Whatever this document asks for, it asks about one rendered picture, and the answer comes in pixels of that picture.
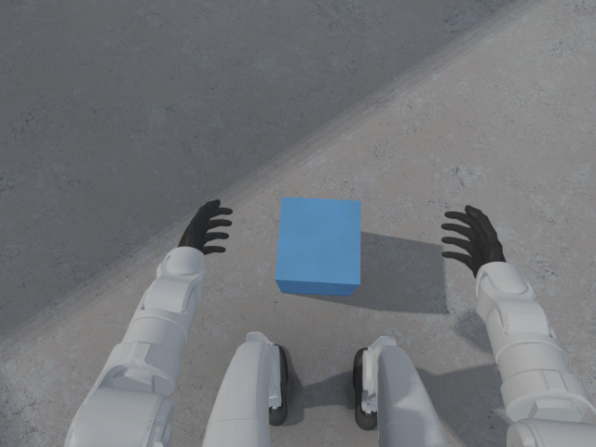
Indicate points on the robot left hand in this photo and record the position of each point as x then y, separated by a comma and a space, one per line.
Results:
196, 236

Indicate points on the left robot upper arm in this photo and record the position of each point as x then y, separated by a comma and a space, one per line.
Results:
119, 417

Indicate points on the robot left forearm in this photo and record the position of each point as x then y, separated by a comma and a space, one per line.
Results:
148, 358

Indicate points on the left robot shin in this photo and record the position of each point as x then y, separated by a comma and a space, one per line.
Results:
274, 395

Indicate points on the robot right hand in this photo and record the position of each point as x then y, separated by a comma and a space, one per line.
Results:
484, 247

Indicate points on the carton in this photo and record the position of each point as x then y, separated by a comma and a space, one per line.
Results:
318, 246

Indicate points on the robot right forearm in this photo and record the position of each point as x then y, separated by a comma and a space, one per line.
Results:
537, 381

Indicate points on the robot left foot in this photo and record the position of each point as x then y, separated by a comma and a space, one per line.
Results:
278, 415

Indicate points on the right robot upper arm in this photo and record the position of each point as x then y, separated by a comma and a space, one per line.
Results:
529, 432

